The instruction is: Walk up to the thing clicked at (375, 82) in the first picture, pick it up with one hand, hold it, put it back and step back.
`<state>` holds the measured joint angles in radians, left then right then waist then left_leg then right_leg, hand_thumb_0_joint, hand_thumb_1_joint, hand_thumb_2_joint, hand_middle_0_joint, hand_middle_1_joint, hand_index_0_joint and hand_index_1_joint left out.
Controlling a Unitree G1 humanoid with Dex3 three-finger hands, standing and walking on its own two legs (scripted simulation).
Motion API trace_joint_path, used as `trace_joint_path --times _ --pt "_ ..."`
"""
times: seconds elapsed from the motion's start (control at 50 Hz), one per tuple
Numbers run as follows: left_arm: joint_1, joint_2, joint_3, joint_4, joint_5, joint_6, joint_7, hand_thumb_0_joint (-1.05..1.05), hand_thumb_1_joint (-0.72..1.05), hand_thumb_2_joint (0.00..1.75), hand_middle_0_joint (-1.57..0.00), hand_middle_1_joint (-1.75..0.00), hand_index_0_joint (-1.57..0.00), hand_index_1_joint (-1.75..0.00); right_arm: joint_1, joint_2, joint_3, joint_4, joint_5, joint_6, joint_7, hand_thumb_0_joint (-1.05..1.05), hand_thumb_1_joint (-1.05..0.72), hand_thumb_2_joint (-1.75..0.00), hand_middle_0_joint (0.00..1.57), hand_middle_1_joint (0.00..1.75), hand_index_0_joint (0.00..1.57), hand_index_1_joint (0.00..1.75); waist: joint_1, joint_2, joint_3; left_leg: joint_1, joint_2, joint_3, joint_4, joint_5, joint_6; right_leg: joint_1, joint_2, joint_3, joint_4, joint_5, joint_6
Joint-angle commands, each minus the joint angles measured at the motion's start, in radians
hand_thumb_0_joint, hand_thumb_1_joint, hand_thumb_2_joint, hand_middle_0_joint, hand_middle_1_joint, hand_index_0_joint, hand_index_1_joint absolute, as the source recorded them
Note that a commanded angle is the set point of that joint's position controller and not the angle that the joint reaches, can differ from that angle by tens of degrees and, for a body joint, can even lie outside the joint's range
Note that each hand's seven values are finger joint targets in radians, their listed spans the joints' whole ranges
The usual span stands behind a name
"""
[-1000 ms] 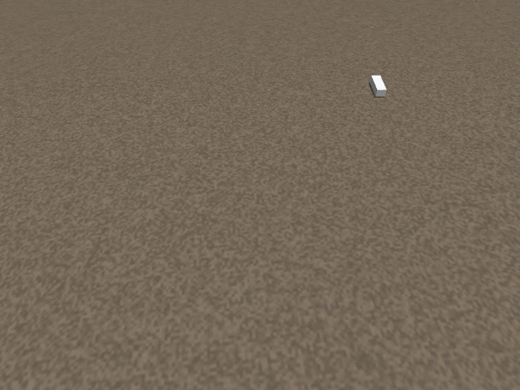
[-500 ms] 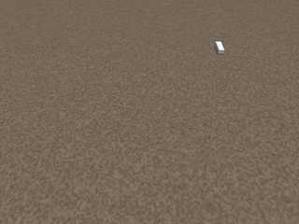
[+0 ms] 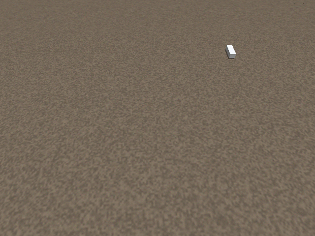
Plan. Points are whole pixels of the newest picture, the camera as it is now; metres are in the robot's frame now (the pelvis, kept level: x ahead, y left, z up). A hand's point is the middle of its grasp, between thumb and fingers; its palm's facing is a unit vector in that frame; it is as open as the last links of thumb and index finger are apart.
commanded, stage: stand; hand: left
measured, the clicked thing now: (230, 51) +2.13 -0.79 -0.76
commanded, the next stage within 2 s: walk up in 0.12 s
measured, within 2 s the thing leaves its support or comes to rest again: neither
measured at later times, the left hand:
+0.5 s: hand (108, 180) +0.30 +0.20 -0.12, palm faces -0.25 -0.82 -0.52, open 7.4 cm
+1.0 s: hand (153, 113) +0.64 +0.07 -0.18, palm faces -0.61 -0.64 -0.47, open 7.4 cm
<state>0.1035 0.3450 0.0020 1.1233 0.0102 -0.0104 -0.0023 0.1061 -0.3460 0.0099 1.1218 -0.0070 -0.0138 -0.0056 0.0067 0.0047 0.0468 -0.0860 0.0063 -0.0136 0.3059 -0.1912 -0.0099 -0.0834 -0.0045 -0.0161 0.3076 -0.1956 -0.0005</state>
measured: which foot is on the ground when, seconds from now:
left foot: down 0.00-0.50, up 0.52-0.92, down 0.94-1.00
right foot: down 0.00-0.16, up 0.18-0.44, down 0.46-0.96, up 0.98-1.00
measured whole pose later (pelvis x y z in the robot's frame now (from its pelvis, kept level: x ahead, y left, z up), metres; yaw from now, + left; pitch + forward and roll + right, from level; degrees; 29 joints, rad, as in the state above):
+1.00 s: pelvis +0.40 -0.15 -0.04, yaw -40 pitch +0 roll -1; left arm 0.30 0.49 0.07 0.96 0.01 -0.07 0.01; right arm 0.13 -0.44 -0.09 0.80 -0.04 -0.05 0.12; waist -0.03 -0.01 0.06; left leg -0.51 0.03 0.03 0.70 -0.21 0.00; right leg -0.15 -0.06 0.17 0.88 -0.52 0.01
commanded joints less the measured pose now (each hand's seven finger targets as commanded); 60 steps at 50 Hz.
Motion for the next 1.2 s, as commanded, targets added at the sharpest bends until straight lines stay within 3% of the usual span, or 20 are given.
trace_joint_path --times 0.0,0.08,0.1,0.16,0.28,0.4,0.44,0.46,0.48,0.5,0.52,0.66,0.84,0.9,0.92,0.94,0.96,0.98,1.06,1.18 --pt "-0.028 0.207 0.038 -0.056 -0.003 -0.021 0.014 0.0 0.9 0.9 -0.2 -0.3 -0.2 -0.3 -0.03 -0.215 -0.044 -0.059 0.0 -0.02 -0.01 0.0 -0.9 -0.9 0.2 0.3 0.2 0.3 -0.003 0.004 -0.08 0.004 0.123 -0.083 -0.029 0.21 0.032 0.014 -0.129 0.089 -0.035 0.2 -0.026" --pt "-0.027 0.208 0.039 -0.057 -0.004 -0.022 0.014 0.0 0.9 0.9 -0.2 -0.3 -0.2 -0.3 -0.028 -0.211 -0.042 -0.058 0.0 -0.021 -0.01 0.0 -0.9 -0.9 0.2 0.3 0.2 0.3 -0.002 0.004 -0.065 -0.001 0.12 -0.081 -0.031 0.205 0.031 0.007 -0.13 0.094 -0.037 0.195 -0.025" --pt "0.042 0.351 0.117 -0.167 0.019 -0.023 -0.046 0.0 0.9 0.9 -0.2 -0.3 -0.2 -0.3 -0.041 -0.37 -0.152 -0.191 -0.035 -0.058 0.04 0.0 -0.9 -0.9 0.2 0.3 0.2 0.3 -0.033 0.085 -0.112 0.169 0.123 -0.014 0.138 -0.344 0.086 -0.287 -0.126 0.27 0.041 -0.28 -0.097" --pt "-0.287 0.244 0.104 -0.278 0.017 -0.026 -0.078 0.0 0.9 0.9 -0.2 -0.3 -0.2 -0.3 0.144 -0.389 -0.173 -0.16 -0.029 -0.072 0.055 0.0 -0.9 -0.9 0.2 0.3 0.2 0.3 -0.204 0.262 -0.031 0.361 0.439 -0.32 -0.189 -0.604 0.226 -0.842 -0.035 0.028 0.498 -0.271 -0.035" --pt "-0.004 0.305 0.124 -0.22 -0.004 -0.011 -0.124 0.0 0.9 0.9 -0.2 -0.3 -0.2 -0.3 -0.118 -0.367 -0.175 -0.29 -0.035 -0.094 0.072 0.0 -0.9 -0.9 0.2 0.3 0.2 0.3 0.007 0.135 -0.067 0.101 0.394 -0.029 -0.189 -0.448 0.184 -0.537 -0.204 0.026 0.564 -0.142 0.009" --pt "-0.003 0.29 0.127 -0.227 0.003 -0.025 -0.13 0.0 0.9 0.9 -0.2 -0.3 -0.2 -0.3 -0.128 -0.372 -0.173 -0.305 -0.028 -0.074 0.094 0.0 -0.9 -0.9 0.2 0.3 0.2 0.3 0.022 0.092 0.036 -0.169 0.279 0.207 -0.022 -0.453 0.157 -0.26 -0.131 -0.17 0.444 0.008 0.012" --pt "0.148 0.317 0.144 -0.193 0.005 -0.031 -0.112 0.0 0.9 0.9 -0.2 -0.3 -0.2 -0.3 -0.165 -0.366 -0.168 -0.316 -0.026 -0.064 0.094 0.0 -0.9 -0.9 0.2 0.3 0.2 0.3 0.116 0.02 0.01 -0.317 0.243 0.264 0.21 -0.408 0.133 -0.047 -0.104 -0.154 0.398 -0.025 -0.02" --pt "0.329 0.37 0.166 -0.136 0.004 -0.042 -0.091 0.0 0.9 0.9 -0.2 -0.3 -0.2 -0.3 -0.188 -0.302 -0.144 -0.334 -0.035 -0.06 0.097 0.0 -0.9 -0.9 0.2 0.3 0.2 0.3 0.202 -0.196 -0.041 -0.44 0.14 0.299 0.631 -0.256 0.099 0.096 -0.04 -0.068 0.357 -0.172 -0.062" --pt "0.447 0.457 0.194 -0.123 0.009 -0.052 -0.067 0.0 0.9 0.9 -0.2 -0.3 -0.2 -0.3 -0.177 -0.224 -0.112 -0.376 -0.027 -0.065 0.111 0.0 -0.9 -0.9 0.2 0.3 0.2 0.3 0.234 -0.431 -0.026 -0.679 0.027 0.241 0.968 -0.374 0.052 0.172 -0.167 0.294 0.142 -0.513 -0.133" --pt "0.421 0.503 0.191 -0.138 -0.013 -0.053 -0.058 0.0 0.9 0.9 -0.2 -0.3 -0.2 -0.3 -0.215 -0.268 -0.108 -0.422 -0.006 -0.074 0.122 0.0 -0.9 -0.9 0.2 0.3 0.2 0.3 0.2 -0.452 -0.014 -0.801 -0.041 0.044 1.011 -0.405 0.015 0.192 -0.319 0.832 -0.178 -0.657 -0.221" --pt "0.323 0.528 0.187 -0.185 -0.019 -0.055 -0.047 0.0 0.9 0.9 -0.2 -0.3 -0.2 -0.3 -0.239 -0.309 -0.11 -0.422 -0.014 -0.083 0.119 0.0 -0.9 -0.9 0.2 0.3 0.2 0.3 0.164 -0.312 -0.032 -0.825 0.025 -0.061 1.024 -0.389 0.003 0.205 -0.415 0.97 -0.262 -0.749 -0.263" --pt "0.073 0.369 0.124 -0.261 -0.035 -0.118 0.006 0.0 0.9 0.9 -0.2 -0.3 -0.2 -0.3 -0.066 -0.321 -0.121 -0.356 -0.023 -0.043 0.134 0.0 -0.9 -0.9 0.2 0.3 0.2 0.3 -0.029 -0.127 0.049 -0.487 0.116 -0.036 0.713 0.012 0.015 -0.244 -0.154 0.295 -0.193 -0.321 -0.113" --pt "0.152 0.395 0.135 -0.275 -0.013 -0.138 0.013 0.0 0.9 0.9 -0.2 -0.3 -0.2 -0.3 -0.156 -0.261 -0.126 -0.448 -0.032 -0.039 0.161 0.0 -0.9 -0.9 0.2 0.3 0.2 0.3 -0.027 -0.091 -0.029 -0.302 0.106 -0.033 0.342 0.172 -0.027 -0.188 -0.159 0.183 -0.085 -0.009 -0.15" --pt "0.063 0.395 0.131 -0.308 0.002 -0.124 0.027 0.0 0.9 0.9 -0.2 -0.3 -0.2 -0.3 0.173 -0.306 -0.168 -0.367 -0.028 -0.036 0.142 0.0 -0.9 -0.9 0.2 0.3 0.2 0.3 -0.198 -0.058 -0.176 0.018 0.099 -0.063 0.244 0.098 0.026 -0.163 -0.179 0.184 0.294 0.233 -0.102" --pt "0.118 0.348 0.118 -0.307 0.011 -0.118 0.024 0.0 0.9 0.9 -0.2 -0.3 -0.2 -0.3 0.347 -0.361 -0.194 -0.317 -0.03 -0.043 0.116 0.0 -0.9 -0.9 0.2 0.3 0.2 0.3 -0.26 0.084 -0.266 0.242 0.094 -0.097 0.168 -0.015 0.065 -0.283 -0.107 0.129 0.643 0.23 -0.057" --pt "0.203 0.222 0.072 -0.303 0.005 -0.111 0.027 0.0 0.9 0.9 -0.2 -0.3 -0.2 -0.3 0.399 -0.428 -0.217 -0.317 -0.04 -0.048 0.092 0.0 -0.9 -0.9 0.2 0.3 0.2 0.3 -0.251 0.35 -0.293 0.407 0.301 -0.378 0.141 -0.31 0.033 -0.558 0.009 0.103 0.922 -0.333 -0.028" --pt "0.302 0.226 0.058 -0.305 -0.032 -0.108 0.034 0.0 0.9 0.9 -0.2 -0.3 -0.2 -0.3 0.251 -0.471 -0.218 -0.367 -0.017 -0.062 0.083 0.0 -0.9 -0.9 0.2 0.3 0.2 0.3 -0.142 0.434 -0.229 0.368 0.399 -0.663 -0.069 -0.409 0.035 -0.692 0.106 0.069 1.029 -0.397 -0.063" --pt "0.349 0.255 0.061 -0.267 -0.033 -0.099 0.047 0.0 0.9 0.9 -0.2 -0.3 -0.2 -0.3 0.105 -0.492 -0.226 -0.387 0.007 -0.058 0.082 0.0 -0.9 -0.9 0.2 0.3 0.2 0.3 -0.069 0.439 -0.214 0.235 0.422 -0.778 -0.179 -0.607 0.087 -0.684 0.007 0.139 1.113 -0.285 -0.095" --pt "0.232 0.375 0.11 -0.215 -0.056 -0.072 0.006 0.0 0.9 0.9 -0.2 -0.3 -0.2 -0.3 0.03 -0.298 -0.172 -0.408 -0.014 -0.061 0.08 0.0 -0.9 -0.9 0.2 0.3 0.2 0.3 -0.049 0.178 -0.053 -0.089 0.202 -0.167 -0.112 -0.251 -0.04 -0.487 -0.092 0.104 0.844 0.004 -0.045" --pt "0.073 0.282 0.088 -0.304 -0.041 -0.052 -0.019 0.0 0.9 0.9 -0.2 -0.3 -0.2 -0.3 0.172 -0.28 -0.172 -0.398 -0.012 -0.06 0.082 0.0 -0.9 -0.9 0.2 0.3 0.2 0.3 -0.105 0.116 -0.01 0.091 0.209 -0.001 -0.103 0.142 0.04 -0.58 -0.066 0.001 0.563 0.026 -0.001"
